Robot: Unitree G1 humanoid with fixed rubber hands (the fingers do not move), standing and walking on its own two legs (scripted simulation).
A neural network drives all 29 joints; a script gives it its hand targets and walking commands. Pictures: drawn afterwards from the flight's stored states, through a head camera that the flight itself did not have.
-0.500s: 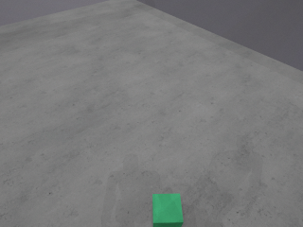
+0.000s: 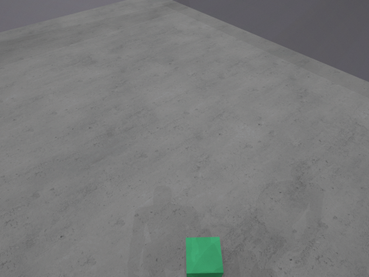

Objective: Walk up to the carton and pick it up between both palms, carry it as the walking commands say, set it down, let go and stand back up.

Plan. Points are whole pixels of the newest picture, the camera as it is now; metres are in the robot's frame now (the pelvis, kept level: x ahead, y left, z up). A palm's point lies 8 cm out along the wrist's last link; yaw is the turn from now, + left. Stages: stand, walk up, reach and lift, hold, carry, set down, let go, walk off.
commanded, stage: walk up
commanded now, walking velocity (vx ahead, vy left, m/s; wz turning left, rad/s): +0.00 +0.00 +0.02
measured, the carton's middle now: (202, 259) +0.33 -0.04 -0.68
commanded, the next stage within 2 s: stand in 1.58 s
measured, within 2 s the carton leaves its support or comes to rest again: neither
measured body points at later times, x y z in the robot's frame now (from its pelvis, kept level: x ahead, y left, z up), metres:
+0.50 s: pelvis -0.04 -0.01 -0.01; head -0.03 -0.01 +0.44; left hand -0.04 +0.23 -0.16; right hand +0.00 -0.25 -0.16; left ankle -0.04 +0.10 -0.74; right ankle -0.02 -0.14 -0.74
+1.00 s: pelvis -0.06 -0.03 -0.01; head -0.04 -0.03 +0.44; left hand -0.06 +0.22 -0.16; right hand -0.03 -0.27 -0.16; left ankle -0.04 +0.10 -0.74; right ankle -0.03 -0.14 -0.74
